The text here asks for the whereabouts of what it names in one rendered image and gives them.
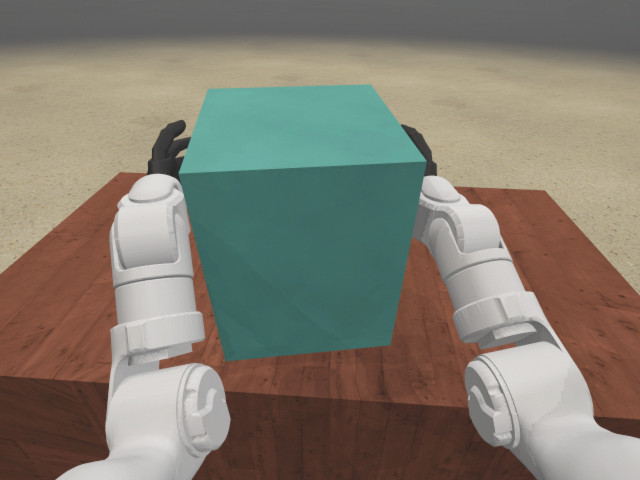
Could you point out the carton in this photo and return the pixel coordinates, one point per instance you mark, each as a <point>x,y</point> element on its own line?
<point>302,202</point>

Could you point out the robot left hand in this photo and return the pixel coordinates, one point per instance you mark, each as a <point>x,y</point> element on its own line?
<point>165,150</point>

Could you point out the robot right upper arm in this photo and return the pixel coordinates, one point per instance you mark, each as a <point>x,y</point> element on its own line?
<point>531,400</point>

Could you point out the robot left upper arm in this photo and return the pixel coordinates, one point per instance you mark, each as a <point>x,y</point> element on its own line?
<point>161,426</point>

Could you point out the robot right hand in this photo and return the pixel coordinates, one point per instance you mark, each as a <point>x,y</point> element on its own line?
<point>418,140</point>

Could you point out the robot left forearm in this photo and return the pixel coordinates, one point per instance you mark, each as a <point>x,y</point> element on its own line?
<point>152,273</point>

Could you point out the robot right forearm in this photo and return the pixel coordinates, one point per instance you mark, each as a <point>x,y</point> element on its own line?
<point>491,305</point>

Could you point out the pedestal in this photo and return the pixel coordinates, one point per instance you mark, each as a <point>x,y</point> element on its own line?
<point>396,412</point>

